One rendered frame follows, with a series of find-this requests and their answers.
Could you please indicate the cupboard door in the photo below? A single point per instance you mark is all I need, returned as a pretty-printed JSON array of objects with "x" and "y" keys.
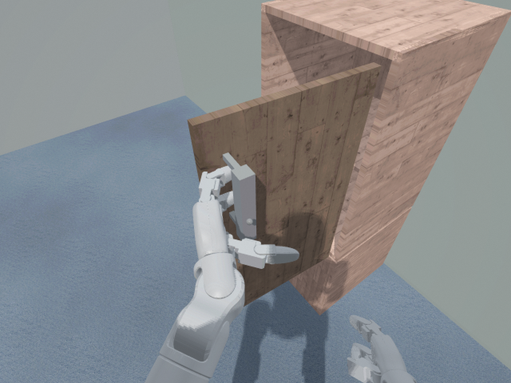
[{"x": 301, "y": 143}]

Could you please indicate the left robot forearm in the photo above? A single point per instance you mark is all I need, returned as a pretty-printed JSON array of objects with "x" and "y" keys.
[{"x": 197, "y": 338}]

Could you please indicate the handle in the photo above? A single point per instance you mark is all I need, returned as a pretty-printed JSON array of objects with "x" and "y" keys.
[{"x": 244, "y": 189}]

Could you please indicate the right robot hand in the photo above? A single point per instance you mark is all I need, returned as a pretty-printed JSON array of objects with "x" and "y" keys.
[{"x": 368, "y": 365}]

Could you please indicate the left robot hand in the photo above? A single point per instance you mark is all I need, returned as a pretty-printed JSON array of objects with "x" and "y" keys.
[{"x": 210, "y": 232}]

